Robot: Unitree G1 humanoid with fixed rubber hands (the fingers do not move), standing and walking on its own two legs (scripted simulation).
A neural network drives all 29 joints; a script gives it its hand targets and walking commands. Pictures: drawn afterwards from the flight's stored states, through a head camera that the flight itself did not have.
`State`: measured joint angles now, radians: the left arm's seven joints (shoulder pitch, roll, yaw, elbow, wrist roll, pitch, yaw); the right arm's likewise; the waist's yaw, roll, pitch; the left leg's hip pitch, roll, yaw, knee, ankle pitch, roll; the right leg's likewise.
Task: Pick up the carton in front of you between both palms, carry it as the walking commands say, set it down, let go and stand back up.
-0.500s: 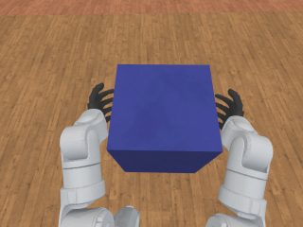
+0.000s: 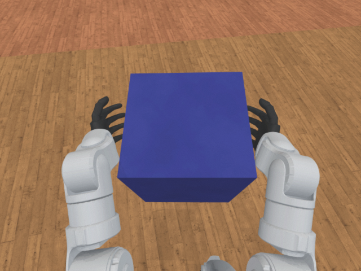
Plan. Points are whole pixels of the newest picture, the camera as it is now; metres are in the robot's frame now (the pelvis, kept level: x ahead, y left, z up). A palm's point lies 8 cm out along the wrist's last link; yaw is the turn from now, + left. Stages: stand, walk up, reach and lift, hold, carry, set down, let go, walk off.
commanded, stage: carry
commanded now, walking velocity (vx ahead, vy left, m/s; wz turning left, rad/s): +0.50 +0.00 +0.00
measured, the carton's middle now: (186, 146) +0.38 -0.02 +0.08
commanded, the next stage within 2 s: none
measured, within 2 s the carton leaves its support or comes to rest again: neither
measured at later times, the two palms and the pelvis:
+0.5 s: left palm (118, 49) +0.65 +0.15 +0.16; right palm (232, 48) +0.65 -0.16 +0.16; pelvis +0.30 +0.00 +0.01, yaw +0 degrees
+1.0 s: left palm out of the picture +0.92 +0.14 +0.19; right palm out of the picture +0.94 -0.17 +0.19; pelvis +0.58 -0.03 +0.05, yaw +1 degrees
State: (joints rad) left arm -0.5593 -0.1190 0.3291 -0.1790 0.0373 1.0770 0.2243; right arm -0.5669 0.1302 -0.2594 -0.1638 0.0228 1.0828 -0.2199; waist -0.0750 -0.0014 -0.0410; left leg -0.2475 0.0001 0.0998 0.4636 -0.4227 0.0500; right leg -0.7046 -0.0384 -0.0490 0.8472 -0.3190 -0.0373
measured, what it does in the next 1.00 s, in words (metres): climbs: right foot, then left foot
